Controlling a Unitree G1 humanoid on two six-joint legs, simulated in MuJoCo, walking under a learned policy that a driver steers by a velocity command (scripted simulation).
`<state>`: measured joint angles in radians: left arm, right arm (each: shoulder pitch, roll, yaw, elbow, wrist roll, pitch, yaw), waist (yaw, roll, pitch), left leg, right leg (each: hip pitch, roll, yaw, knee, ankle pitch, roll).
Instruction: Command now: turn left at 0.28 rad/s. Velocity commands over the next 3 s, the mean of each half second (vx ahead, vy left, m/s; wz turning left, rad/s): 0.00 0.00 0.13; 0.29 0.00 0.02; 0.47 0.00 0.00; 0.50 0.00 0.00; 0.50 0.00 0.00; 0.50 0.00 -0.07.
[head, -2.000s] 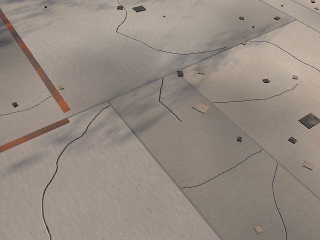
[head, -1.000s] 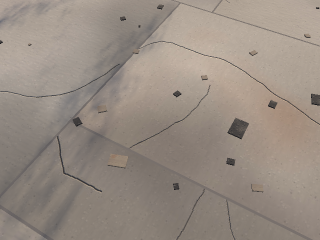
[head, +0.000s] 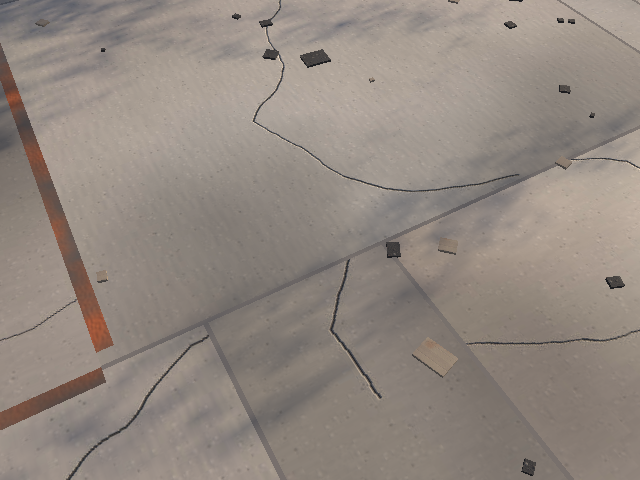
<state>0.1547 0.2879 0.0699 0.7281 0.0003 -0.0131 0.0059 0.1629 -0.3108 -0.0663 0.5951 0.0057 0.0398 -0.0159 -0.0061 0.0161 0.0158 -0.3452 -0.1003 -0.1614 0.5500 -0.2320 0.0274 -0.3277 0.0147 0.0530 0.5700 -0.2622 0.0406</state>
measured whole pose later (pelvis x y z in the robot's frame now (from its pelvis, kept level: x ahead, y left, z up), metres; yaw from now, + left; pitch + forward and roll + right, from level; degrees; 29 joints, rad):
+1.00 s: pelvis +0.12 +0.00 +0.01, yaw +2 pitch +2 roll +1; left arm 0.46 0.23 0.03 0.86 0.00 -0.07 0.00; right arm 0.15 -0.28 -0.06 0.66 0.02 -0.07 0.02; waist 0.08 0.04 0.01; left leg -0.64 0.08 -0.01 0.83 -0.10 0.00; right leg 0.01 0.02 -0.02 0.23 -0.27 -0.05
